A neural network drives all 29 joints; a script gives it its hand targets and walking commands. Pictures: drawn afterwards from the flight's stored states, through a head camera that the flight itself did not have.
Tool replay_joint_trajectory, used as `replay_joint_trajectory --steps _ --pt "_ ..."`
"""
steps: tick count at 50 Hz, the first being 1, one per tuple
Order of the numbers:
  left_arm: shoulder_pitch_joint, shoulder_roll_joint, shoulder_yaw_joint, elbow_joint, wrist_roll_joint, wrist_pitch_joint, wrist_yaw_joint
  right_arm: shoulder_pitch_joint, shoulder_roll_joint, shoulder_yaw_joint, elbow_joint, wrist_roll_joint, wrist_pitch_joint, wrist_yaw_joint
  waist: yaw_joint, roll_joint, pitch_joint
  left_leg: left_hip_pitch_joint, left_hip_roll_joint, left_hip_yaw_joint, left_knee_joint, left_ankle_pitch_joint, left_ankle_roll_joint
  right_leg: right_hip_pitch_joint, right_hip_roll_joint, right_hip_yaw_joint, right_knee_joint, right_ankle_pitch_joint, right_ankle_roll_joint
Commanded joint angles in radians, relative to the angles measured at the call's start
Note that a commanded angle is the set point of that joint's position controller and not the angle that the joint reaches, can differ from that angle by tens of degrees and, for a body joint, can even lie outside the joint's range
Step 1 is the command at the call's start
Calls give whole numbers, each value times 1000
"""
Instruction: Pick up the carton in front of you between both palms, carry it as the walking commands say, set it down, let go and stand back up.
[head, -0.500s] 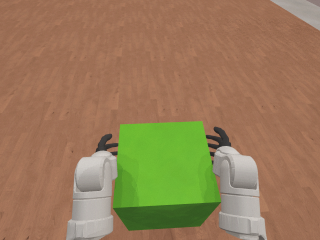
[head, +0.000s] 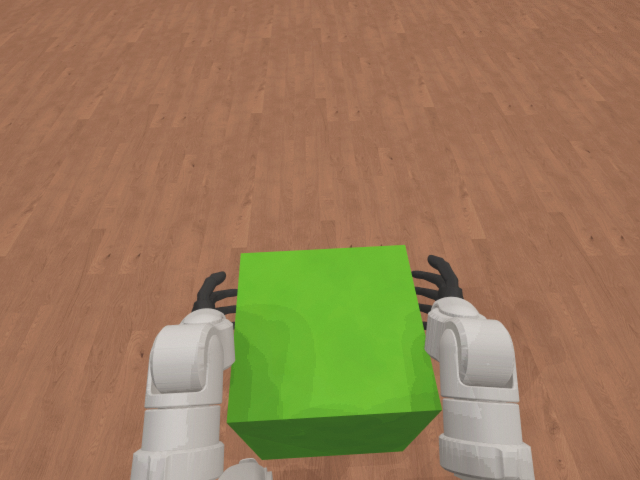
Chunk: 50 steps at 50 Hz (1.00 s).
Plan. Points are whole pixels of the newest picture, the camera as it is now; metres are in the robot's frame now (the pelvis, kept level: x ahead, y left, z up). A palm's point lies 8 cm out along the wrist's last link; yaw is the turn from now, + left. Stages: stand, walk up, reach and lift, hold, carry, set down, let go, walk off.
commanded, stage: carry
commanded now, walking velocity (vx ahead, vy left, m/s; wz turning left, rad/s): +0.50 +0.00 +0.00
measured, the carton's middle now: (328, 360) +0.28 +0.00 -0.05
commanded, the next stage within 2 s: none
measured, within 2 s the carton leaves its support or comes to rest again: neither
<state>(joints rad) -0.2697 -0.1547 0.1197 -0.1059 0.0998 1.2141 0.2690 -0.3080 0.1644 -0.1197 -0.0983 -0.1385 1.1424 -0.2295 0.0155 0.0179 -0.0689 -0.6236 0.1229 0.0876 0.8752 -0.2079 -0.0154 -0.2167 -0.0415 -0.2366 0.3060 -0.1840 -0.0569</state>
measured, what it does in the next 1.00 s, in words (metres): walks ahead: left foot, then right foot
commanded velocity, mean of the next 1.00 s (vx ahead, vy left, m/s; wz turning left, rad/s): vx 0.08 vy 0.00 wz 0.00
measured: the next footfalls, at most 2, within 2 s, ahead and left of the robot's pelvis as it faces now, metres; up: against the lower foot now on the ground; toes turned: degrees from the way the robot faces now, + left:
left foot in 0.20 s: +0.33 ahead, +0.13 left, +0.00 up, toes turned +8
right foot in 0.58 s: +0.48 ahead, -0.09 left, +0.00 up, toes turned +14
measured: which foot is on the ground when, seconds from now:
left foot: up 0.00-0.18, down 0.20-1.00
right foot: down 0.00-0.24, up 0.26-0.56, down 0.58-1.00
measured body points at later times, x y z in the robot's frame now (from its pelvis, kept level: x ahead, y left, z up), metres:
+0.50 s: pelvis +0.30 +0.04 +0.00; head +0.34 +0.06 +0.45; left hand +0.61 +0.18 +0.06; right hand +0.62 -0.11 +0.08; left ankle +0.29 +0.12 -0.75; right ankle +0.38 -0.09 -0.72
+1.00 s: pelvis +0.42 +0.03 -0.02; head +0.42 +0.03 +0.43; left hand +0.72 +0.17 +0.03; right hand +0.73 -0.12 +0.05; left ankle +0.29 +0.13 -0.74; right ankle +0.45 -0.07 -0.75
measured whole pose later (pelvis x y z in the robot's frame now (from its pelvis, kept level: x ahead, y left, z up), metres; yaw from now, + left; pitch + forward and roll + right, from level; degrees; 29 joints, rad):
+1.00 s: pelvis +0.42 +0.03 -0.02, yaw +0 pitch +5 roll -1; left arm -0.26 -0.15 0.10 -0.03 0.16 1.09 0.23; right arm -0.31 0.16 -0.14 -0.01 -0.17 1.01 -0.18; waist 0.00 0.00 -0.11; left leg -0.12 0.06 0.14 0.47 -0.40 -0.03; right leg -0.39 -0.05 -0.21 0.53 -0.20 -0.04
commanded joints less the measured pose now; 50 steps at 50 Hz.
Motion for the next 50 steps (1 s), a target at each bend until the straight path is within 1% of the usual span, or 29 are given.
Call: replay_joint_trajectory --steps 1,4,7,9,10,11,12,13,14,15,16,17,18,21,24,26,28,29,30,31,32,33,36,38,40,42,45,47,50 --pt "-572 -1050 -630 -161 -446 -49 -466 -364 1143 665 -19 426 23 386 0 -139 -290 -29 -9 39 -180 85 -7 303 -231 169 -127 189 -80" --pt "-569 -1014 -634 -194 -438 -33 -454 -375 1103 675 -65 435 39 381 3 -150 -250 15 -41 73 -309 172 7 325 -214 117 -105 279 -60" --pt "-553 -983 -635 -183 -421 -10 -443 -377 1058 672 -64 440 67 386 6 -166 -210 85 -54 104 -394 192 24 345 -210 92 -65 327 -36" --pt "-559 -962 -638 -171 -415 6 -440 -376 1036 658 -40 441 83 394 -8 -152 -226 250 -95 160 -463 146 38 318 -184 38 81 425 -5" --pt "-566 -950 -642 -167 -414 14 -439 -367 1025 647 -20 439 89 397 -21 -111 -270 441 -120 181 -469 131 44 233 -143 -7 238 481 25" --pt "-580 -931 -644 -166 -416 21 -438 -364 1011 638 -12 433 94 402 -39 -26 -343 645 18 18 -471 170 58 85 -118 6 447 266 64" --pt "-632 -952 -664 -185 -430 35 -437 -376 992 623 28 420 89 403 -44 252 -442 918 263 -390 -499 271 209 -237 -8 38 738 17 115" --pt "-646 -942 -664 -174 -427 39 -438 -362 1016 621 36 425 89 403 -43 301 -403 947 297 -469 -551 564 253 -418 52 116 876 -332 113" --pt "-648 -969 -666 -155 -430 35 -438 -371 1025 611 24 427 90 405 -40 229 -393 922 281 -362 -514 756 248 -455 15 182 945 -360 89" --pt "-659 -983 -662 -163 -432 27 -437 -379 1047 605 17 431 89 408 -39 126 -403 885 259 -278 -495 800 214 -455 -28 211 916 -334 72" --pt "-673 -996 -661 -178 -433 20 -435 -400 1070 603 -1 436 85 411 -34 69 -381 819 239 -208 -509 774 177 -435 -60 222 828 -288 67" --pt "-680 -1003 -662 -197 -434 12 -431 -421 1090 607 -22 444 81 413 -29 70 -374 766 214 -140 -537 711 140 -388 -74 216 708 -243 68" --pt "-680 -1021 -668 -210 -435 8 -426 -435 1098 610 -38 450 77 414 -26 96 -374 725 194 -94 -548 701 129 -334 -54 183 637 -209 71" --pt "-640 -1039 -671 -236 -429 -3 -408 -422 1084 611 -81 456 74 413 -22 135 -387 682 158 25 -526 765 135 -244 -17 134 434 -142 77" --pt "-610 -1020 -682 -253 -422 5 -399 -366 1059 608 -74 436 81 410 -30 179 -383 666 138 81 -499 780 123 -187 14 82 294 30 73" --pt "-586 -1014 -682 -227 -421 15 -408 -331 1056 613 -47 419 85 409 -30 154 -369 633 115 106 -455 660 102 -111 16 54 188 167 69" --pt "-564 -1013 -678 -186 -421 22 -426 -325 1057 619 -12 402 86 410 -19 92 -335 549 75 117 -381 467 46 39 -10 48 12 379 70" --pt "-565 -1009 -672 -166 -421 26 -437 -321 1054 623 15 393 84 409 -20 50 -337 458 64 101 -352 312 15 156 -97 115 24 535 64" --pt "-571 -1001 -663 -137 -417 29 -447 -334 1055 628 33 394 86 410 -23 -67 -371 364 18 79 -300 51 -15 284 -223 235 129 909 18" --pt "-551 -1002 -642 -78 -405 22 -455 -364 1059 635 28 404 93 411 -14 -152 -401 302 -7 26 -328 -98 -27 378 -273 281 185 1003 -65" --pt "-524 -1017 -627 -45 -404 11 -461 -374 1062 638 28 410 93 416 -13 -193 -397 310 -16 21 -345 -159 -32 351 -272 297 162 935 -80" --pt "-533 -1038 -621 -33 -403 0 -465 -399 1079 644 29 417 88 422 -18 -179 -390 349 -18 16 -398 -138 -28 313 -244 275 151 881 -73" --pt "-569 -1080 -624 -43 -404 -34 -468 -437 1127 659 30 441 63 437 -19 -134 -390 449 -12 26 -457 85 -22 260 -180 206 202 845 -27" --pt "-588 -1084 -639 -63 -403 -61 -463 -435 1139 665 39 446 41 443 -19 -82 -421 496 7 22 -409 275 -21 231 -158 179 242 822 -18" --pt "-607 -1082 -666 -84 -403 -86 -458 -423 1145 673 55 442 18 446 -21 -38 -440 502 17 17 -365 392 -23 217 -145 161 266 824 -20" --pt "-599 -1081 -687 -86 -398 -109 -457 -391 1147 673 81 430 -5 449 -21 -29 -442 478 11 20 -354 384 -30 228 -145 156 271 859 -25" --pt "-568 -1080 -700 -69 -386 -142 -465 -345 1146 665 116 406 -43 456 -20 -44 -421 450 -8 24 -399 289 -31 249 -147 165 267 895 -31" --pt "-546 -1072 -700 -51 -376 -168 -472 -319 1140 656 139 388 -72 461 -20 -31 -402 480 -5 22 -424 341 -26 215 -139 161 269 829 -23" --pt "-514 -1055 -692 -27 -355 -213 -482 -281 1124 638 166 359 -123 467 -20 33 -382 570 35 11 -383 593 -14 96 -108 124 279 605 4"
